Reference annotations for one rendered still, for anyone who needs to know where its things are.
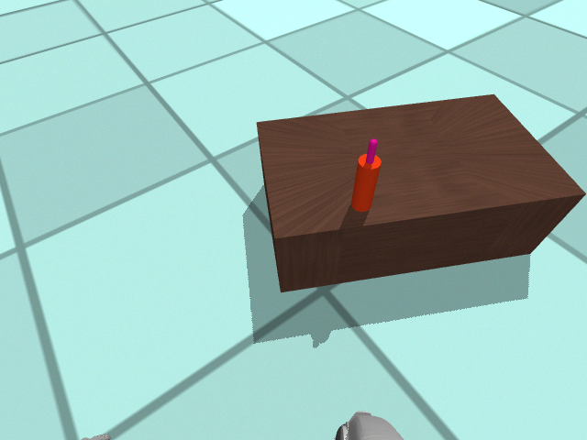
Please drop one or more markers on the bottle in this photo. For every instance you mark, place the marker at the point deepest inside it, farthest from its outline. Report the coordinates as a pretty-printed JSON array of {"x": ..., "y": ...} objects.
[{"x": 366, "y": 178}]

